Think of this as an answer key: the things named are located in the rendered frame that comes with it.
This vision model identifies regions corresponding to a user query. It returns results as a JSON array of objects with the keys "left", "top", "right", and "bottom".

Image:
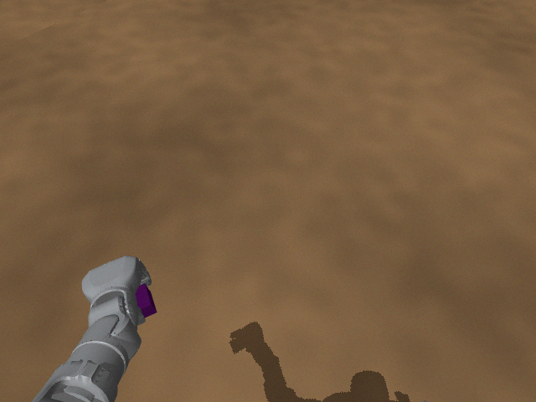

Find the small box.
[{"left": 136, "top": 284, "right": 157, "bottom": 317}]

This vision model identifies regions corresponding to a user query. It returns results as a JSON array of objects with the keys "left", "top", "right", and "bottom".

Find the left robot hand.
[{"left": 81, "top": 255, "right": 152, "bottom": 326}]

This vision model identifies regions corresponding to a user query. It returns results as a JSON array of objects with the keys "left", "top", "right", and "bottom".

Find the left robot arm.
[{"left": 32, "top": 286, "right": 142, "bottom": 402}]

